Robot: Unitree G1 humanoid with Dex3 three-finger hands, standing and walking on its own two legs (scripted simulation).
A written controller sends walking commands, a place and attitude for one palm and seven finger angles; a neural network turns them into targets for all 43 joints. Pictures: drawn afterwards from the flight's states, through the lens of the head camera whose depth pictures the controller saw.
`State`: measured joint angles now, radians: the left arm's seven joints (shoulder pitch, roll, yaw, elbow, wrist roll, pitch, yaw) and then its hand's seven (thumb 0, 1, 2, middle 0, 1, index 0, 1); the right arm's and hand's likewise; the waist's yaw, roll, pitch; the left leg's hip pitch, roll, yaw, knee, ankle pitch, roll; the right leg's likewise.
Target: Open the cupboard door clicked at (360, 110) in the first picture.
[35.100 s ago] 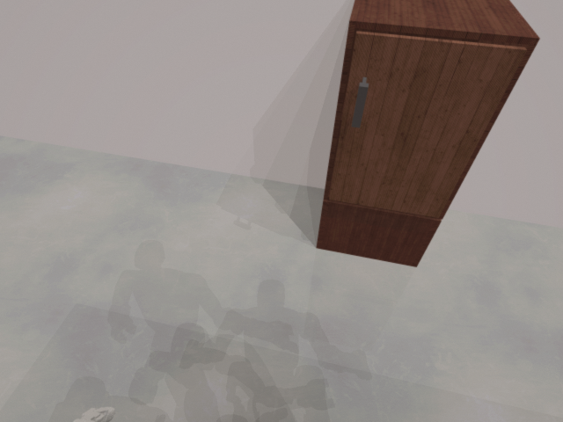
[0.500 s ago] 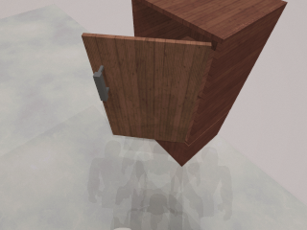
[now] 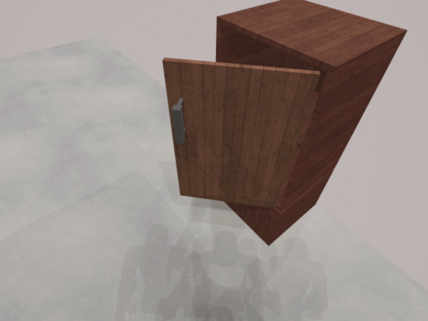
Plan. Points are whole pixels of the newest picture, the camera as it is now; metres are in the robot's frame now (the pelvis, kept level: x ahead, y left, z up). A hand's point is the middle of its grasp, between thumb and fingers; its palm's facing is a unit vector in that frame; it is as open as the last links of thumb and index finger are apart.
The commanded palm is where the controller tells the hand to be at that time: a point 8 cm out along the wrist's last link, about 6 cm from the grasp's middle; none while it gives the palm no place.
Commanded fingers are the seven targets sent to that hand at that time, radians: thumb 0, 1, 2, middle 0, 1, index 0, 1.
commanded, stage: come to a stop and stand still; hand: left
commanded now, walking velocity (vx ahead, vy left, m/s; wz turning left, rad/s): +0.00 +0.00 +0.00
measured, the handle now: (180, 120) +0.65 +0.16 +0.00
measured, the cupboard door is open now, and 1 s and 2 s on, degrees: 42 42 42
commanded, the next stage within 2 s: look again from close up in 1.22 s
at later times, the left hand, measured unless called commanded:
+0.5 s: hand out of the picture -0.01 +0.12 -0.17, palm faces +0.03 -0.99 -0.16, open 7.4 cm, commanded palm none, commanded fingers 0.00 0.90 0.90 -0.20 -0.30 -0.20 -0.30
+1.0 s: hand out of the picture +0.02 +0.11 -0.17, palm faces +0.03 -0.98 -0.18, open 7.3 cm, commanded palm none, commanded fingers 0.00 0.90 0.90 -0.20 -0.30 -0.20 -0.30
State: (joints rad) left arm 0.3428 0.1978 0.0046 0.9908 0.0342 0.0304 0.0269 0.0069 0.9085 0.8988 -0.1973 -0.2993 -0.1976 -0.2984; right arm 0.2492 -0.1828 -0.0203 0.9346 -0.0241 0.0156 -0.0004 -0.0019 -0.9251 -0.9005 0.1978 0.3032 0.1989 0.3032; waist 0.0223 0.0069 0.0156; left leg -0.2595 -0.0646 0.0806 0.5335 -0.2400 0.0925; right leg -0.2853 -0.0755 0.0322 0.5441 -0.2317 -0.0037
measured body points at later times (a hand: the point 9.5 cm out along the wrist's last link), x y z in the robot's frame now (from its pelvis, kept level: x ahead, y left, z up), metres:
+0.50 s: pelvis +0.00 -0.03 +0.01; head -0.01 -0.03 +0.46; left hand -0.01 +0.17 -0.15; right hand +0.00 -0.26 -0.15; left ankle +0.04 +0.06 -0.73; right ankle +0.05 -0.17 -0.73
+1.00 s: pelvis +0.02 -0.06 +0.01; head +0.02 -0.06 +0.46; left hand +0.02 +0.16 -0.15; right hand +0.01 -0.27 -0.15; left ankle +0.04 +0.06 -0.73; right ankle +0.05 -0.17 -0.73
